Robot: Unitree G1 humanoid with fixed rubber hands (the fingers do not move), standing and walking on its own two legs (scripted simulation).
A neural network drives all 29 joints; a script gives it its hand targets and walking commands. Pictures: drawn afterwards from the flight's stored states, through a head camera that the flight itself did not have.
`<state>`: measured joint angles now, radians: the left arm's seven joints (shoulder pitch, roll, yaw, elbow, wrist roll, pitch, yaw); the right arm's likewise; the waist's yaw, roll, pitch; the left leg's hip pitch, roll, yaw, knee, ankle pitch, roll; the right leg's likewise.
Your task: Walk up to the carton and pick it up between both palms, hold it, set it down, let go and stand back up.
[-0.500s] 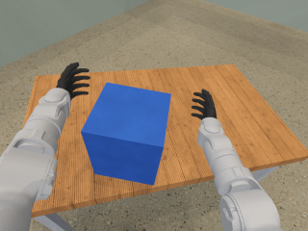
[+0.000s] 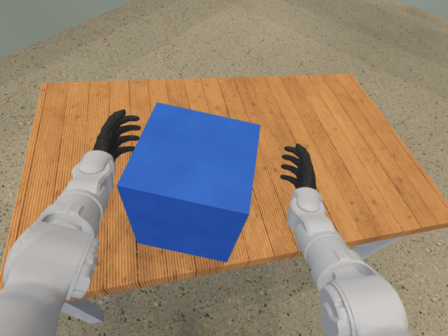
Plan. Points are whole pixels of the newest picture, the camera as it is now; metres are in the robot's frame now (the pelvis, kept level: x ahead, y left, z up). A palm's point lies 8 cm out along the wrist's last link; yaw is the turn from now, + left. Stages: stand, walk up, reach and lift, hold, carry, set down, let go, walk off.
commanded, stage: reach and lift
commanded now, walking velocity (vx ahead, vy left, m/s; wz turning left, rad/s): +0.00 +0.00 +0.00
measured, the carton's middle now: (194, 188) +0.43 +0.02 -0.04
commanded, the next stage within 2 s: none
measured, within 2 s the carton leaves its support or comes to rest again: neither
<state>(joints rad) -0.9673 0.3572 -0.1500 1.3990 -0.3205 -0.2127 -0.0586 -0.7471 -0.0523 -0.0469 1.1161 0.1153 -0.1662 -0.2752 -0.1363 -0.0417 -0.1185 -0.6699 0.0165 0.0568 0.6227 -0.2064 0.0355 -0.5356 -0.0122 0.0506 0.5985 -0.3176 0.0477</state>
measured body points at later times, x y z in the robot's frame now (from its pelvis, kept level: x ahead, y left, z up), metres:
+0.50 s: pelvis +0.02 +0.02 -0.01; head +0.15 +0.06 +0.42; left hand +0.49 +0.16 -0.03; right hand +0.41 -0.17 -0.02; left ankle +0.05 +0.09 -0.72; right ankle -0.02 -0.16 -0.72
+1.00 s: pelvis +0.00 +0.03 -0.02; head +0.12 +0.07 +0.42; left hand +0.46 +0.13 -0.02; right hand +0.38 -0.16 -0.02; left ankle +0.05 +0.09 -0.72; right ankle -0.02 -0.16 -0.72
